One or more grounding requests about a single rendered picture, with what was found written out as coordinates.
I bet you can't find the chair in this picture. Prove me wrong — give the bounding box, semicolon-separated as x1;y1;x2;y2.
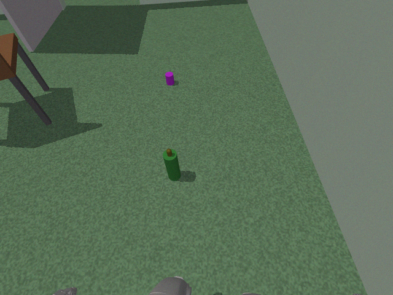
0;33;52;125

